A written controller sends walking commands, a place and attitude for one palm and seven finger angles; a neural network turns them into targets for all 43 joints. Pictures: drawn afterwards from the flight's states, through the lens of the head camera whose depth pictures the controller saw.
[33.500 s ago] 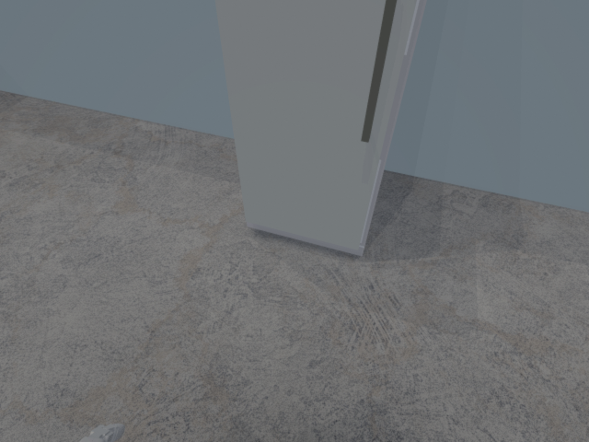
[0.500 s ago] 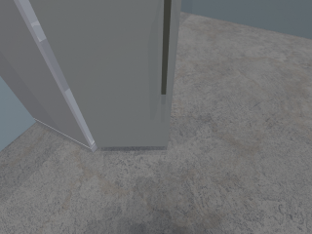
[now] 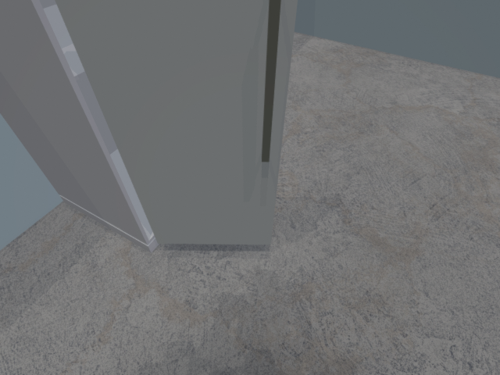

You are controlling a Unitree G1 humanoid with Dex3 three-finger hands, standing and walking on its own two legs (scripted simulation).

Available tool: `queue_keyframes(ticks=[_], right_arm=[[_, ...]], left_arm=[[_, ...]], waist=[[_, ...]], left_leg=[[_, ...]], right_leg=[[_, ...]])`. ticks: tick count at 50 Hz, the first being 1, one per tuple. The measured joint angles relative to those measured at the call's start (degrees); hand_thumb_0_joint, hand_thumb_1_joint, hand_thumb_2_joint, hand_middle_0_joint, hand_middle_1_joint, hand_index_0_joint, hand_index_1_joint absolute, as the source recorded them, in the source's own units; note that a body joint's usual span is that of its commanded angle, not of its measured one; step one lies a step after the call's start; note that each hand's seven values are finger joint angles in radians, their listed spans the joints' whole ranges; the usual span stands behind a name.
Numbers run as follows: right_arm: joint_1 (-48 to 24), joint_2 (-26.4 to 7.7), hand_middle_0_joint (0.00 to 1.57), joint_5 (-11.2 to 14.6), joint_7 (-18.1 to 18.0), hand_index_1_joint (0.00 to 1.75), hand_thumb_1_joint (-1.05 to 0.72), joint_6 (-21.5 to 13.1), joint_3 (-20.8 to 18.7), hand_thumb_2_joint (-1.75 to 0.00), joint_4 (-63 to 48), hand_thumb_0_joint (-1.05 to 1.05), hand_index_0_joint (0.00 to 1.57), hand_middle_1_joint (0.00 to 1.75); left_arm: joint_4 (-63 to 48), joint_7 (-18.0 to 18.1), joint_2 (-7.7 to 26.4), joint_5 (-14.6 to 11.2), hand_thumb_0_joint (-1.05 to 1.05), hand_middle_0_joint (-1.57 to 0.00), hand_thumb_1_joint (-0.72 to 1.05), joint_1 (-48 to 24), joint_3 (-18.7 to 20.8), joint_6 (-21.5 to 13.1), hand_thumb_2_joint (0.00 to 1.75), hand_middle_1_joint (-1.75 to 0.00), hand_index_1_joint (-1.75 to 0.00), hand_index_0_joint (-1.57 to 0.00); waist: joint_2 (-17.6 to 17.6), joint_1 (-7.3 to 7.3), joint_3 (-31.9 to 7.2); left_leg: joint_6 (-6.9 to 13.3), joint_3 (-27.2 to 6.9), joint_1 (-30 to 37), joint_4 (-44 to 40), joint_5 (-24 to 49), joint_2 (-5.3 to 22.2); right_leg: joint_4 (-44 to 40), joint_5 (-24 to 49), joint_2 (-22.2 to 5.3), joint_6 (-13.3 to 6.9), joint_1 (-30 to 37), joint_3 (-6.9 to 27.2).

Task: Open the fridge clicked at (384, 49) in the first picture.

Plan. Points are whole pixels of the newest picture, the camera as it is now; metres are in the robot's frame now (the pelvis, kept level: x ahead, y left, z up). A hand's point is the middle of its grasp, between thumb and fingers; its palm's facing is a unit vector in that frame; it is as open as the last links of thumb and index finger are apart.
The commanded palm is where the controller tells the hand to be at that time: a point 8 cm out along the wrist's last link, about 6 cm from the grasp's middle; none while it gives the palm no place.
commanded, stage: look to check the result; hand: right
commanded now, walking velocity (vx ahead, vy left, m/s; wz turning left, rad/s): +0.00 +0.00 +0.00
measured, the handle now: (269, 81) +0.72 +0.01 +0.11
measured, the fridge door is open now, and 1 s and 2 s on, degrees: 61 61 61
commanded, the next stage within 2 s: stand and wait in 0.52 s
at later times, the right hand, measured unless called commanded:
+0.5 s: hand out of the picture +0.00 -0.17 -0.18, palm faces +0.02 +0.98 -0.18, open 7.4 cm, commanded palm none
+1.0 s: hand out of the picture +0.02 -0.16 -0.18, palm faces +0.01 +0.98 -0.17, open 7.4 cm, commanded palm none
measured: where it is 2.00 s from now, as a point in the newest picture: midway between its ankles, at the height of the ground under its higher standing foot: outside the picture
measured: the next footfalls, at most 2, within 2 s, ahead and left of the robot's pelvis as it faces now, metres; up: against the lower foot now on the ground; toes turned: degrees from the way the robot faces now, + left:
none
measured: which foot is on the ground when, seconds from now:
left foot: down 0.00-1.00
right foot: down 0.00-1.00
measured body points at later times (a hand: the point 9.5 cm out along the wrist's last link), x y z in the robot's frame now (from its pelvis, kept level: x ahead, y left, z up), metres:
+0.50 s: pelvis +0.01 +0.00 +0.00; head +0.03 +0.00 +0.45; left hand +0.02 +0.23 -0.16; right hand +0.01 -0.22 -0.16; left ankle +0.00 +0.12 -0.74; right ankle +0.03 -0.08 -0.74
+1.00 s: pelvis +0.02 +0.01 +0.00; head +0.04 +0.00 +0.45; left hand +0.02 +0.23 -0.16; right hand +0.02 -0.22 -0.16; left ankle +0.00 +0.12 -0.74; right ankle +0.03 -0.08 -0.74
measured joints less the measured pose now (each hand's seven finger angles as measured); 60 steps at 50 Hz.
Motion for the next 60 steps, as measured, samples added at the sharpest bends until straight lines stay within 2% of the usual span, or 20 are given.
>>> queue_keyframes(ticks=[16, 60], right_arm=[[1.77, -0.03, 0.20, 0.19, -0.10, 0.29, -0.90, 0.06, 0.28, -0.90, 1.76, 0.00, 0.20, 0.29], [2.00, 0.67, 0.20, 0.34, -0.32, 0.29, -0.90, -0.44, 0.48, -0.90, 1.79, 0.00, 0.20, 0.29]], left_arm=[[0.87, 0.16, -0.12, -0.24, 0.01, -0.20, 0.91, -0.51, -0.21, 0.21, 0.90, -0.30, -0.30, -0.20], [1.97, 0.52, -0.84, -0.34, 0.01, -0.20, 0.91, 0.14, -0.45, -0.23, 0.90, -0.30, -0.30, -0.20]], waist=[[-0.02, -0.35, 1.19], [0.43, -0.26, 1.02]], left_leg=[[0.09, 0.17, 1.50, -1.19, -0.19, -0.28], [0.26, -0.12, 3.60, -2.31, -1.05, -0.58]], right_leg=[[-0.41, -0.52, -0.18, 0.25, 1.11, 0.21], [-1.26, -1.60, -0.38, 0.66, 3.23, 0.00]])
